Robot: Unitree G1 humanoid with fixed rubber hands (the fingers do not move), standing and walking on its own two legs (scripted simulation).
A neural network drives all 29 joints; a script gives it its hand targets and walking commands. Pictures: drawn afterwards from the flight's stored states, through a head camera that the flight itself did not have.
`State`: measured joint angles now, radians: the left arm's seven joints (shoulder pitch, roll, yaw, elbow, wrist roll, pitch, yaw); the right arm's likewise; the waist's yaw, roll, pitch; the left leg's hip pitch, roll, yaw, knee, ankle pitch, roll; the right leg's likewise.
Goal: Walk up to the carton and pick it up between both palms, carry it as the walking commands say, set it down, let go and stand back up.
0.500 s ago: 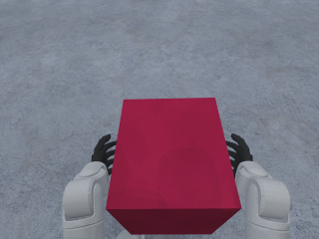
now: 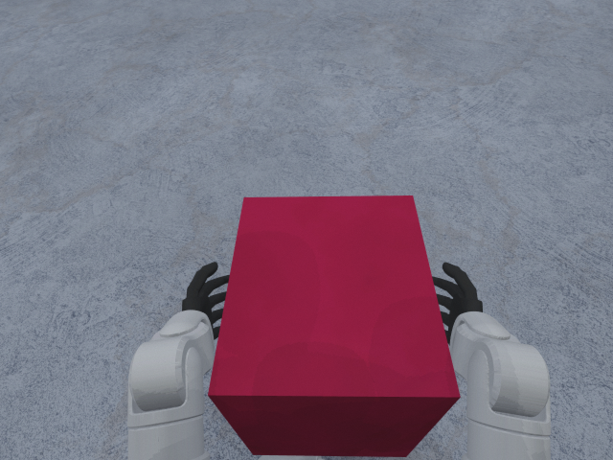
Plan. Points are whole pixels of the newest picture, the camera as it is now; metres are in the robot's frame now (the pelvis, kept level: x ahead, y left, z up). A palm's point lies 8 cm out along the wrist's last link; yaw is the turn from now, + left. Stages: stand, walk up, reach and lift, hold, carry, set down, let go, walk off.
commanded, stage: carry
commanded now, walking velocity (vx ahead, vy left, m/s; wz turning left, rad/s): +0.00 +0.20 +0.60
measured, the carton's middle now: (328, 332) +0.28 +0.00 -0.03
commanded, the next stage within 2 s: none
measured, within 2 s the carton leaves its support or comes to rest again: neither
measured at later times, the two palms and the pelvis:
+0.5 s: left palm out of the picture +0.16 +0.39 +0.05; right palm (257, 327) +0.26 +0.09 +0.05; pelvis -0.04 +0.15 +0.00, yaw +17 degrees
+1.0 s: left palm out of the picture +0.04 +0.52 +0.07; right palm (101, 377) +0.20 +0.25 +0.07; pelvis -0.11 +0.24 +0.01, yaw +29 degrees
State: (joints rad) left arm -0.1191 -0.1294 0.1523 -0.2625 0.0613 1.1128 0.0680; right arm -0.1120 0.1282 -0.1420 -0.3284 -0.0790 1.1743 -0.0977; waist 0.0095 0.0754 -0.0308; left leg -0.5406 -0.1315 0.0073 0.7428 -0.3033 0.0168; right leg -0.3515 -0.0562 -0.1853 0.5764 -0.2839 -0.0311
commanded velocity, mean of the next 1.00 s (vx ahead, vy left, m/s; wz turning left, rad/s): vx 0.00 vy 0.12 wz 0.35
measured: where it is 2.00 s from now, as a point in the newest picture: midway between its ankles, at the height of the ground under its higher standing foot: outside the picture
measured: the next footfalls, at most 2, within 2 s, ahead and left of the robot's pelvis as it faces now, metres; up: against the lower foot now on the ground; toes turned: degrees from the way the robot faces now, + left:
left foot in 0.30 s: +0.05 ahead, +0.26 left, +0.00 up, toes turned +16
right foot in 0.58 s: +0.05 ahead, +0.09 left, +0.00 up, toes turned +11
